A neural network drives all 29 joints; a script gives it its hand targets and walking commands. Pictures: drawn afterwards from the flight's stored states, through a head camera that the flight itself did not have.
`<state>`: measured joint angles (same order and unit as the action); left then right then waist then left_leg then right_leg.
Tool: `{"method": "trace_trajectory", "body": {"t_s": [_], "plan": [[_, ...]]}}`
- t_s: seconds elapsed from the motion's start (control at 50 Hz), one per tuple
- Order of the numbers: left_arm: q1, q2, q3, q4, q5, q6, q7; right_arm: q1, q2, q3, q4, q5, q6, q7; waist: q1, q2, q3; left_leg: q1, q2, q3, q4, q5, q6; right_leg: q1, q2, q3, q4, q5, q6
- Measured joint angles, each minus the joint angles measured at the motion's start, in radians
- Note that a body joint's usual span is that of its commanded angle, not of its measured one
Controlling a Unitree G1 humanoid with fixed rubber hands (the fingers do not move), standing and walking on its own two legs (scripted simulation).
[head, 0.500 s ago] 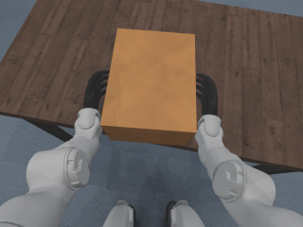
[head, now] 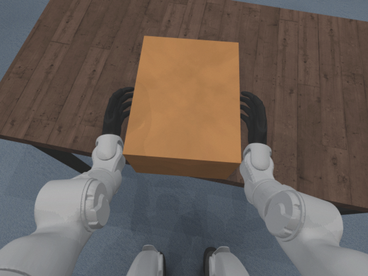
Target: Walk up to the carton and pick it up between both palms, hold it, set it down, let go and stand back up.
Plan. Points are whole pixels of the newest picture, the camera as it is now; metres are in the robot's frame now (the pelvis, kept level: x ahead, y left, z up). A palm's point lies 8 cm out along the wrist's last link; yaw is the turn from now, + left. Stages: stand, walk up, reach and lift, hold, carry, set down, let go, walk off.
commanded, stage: reach and lift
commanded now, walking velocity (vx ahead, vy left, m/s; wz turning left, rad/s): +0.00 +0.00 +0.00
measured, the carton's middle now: (186, 109) +0.48 +0.01 -0.04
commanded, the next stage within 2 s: none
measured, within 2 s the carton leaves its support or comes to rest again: leaves its support in 0.80 s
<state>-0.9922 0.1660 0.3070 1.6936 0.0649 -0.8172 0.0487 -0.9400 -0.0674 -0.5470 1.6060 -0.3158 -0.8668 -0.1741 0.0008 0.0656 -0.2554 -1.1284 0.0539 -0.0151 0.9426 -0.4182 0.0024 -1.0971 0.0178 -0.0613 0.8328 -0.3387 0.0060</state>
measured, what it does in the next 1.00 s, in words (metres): stands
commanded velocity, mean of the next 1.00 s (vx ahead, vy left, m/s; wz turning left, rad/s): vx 0.00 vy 0.00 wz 0.00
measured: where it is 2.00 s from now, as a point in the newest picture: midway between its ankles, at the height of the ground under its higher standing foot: outside the picture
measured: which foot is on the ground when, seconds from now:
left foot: down 0.00-1.00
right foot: down 0.00-1.00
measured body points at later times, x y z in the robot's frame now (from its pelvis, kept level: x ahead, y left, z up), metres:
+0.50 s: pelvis +0.00 +0.00 +0.00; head +0.15 +0.02 +0.42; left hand +0.43 +0.17 -0.03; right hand +0.43 -0.14 -0.02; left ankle -0.02 +0.11 -0.67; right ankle +0.01 -0.13 -0.67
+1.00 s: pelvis +0.00 +0.01 +0.00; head +0.05 +0.02 +0.45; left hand +0.41 +0.17 +0.02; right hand +0.40 -0.14 +0.03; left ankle -0.02 +0.12 -0.67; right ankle +0.01 -0.13 -0.67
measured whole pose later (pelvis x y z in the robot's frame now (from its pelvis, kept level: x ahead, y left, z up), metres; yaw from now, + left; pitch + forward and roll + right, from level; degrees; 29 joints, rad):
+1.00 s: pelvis +0.00 +0.01 +0.00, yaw +0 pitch +24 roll -5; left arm -0.81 0.12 -0.10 1.54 -0.31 -0.58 0.12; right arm -0.77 -0.05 -0.06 1.34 0.06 -0.41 -0.19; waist -0.04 0.10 -0.34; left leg -0.96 0.01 -0.13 1.02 -0.49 -0.02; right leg -0.92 0.05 -0.05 0.88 -0.39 0.02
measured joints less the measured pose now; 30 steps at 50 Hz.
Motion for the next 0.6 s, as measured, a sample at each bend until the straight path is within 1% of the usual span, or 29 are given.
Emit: {"method": "trace_trajectory", "body": {"t_s": [0.14,0.3,0.44,0.6], "plan": [[-0.009,0.0,-0.037,0.017,-0.039,-0.004,0.002,-0.019,-0.012,0.042,0.046,0.032,-0.007,0.0,-0.001,-0.001,-0.008,-0.011,0.002,-0.005,0.012,-0.004,-0.001,-0.008,0.003,-0.004,0.007,-0.002,-0.001],[-0.004,-0.006,-0.076,0.019,-0.08,0.0,0.005,-0.024,-0.015,0.087,0.065,0.074,0.009,-0.005,-0.004,-0.002,-0.02,-0.017,0.003,-0.014,0.027,-0.012,-0.002,-0.009,0.007,-0.007,0.012,-0.005,0.0],[0.016,-0.02,-0.11,0.009,-0.115,0.008,0.016,-0.017,-0.015,0.129,0.066,0.111,0.043,-0.01,-0.007,-0.004,-0.029,-0.011,0.001,-0.026,0.04,-0.021,-0.004,0.001,0.012,-0.008,0.016,-0.01,0.002],[0.047,-0.038,-0.158,-0.005,-0.164,0.031,0.035,0.006,-0.008,0.189,0.043,0.159,0.108,-0.016,-0.013,-0.006,-0.039,0.007,-0.003,-0.045,0.059,-0.033,-0.01,0.023,0.018,-0.008,0.024,-0.018,0.003]]}}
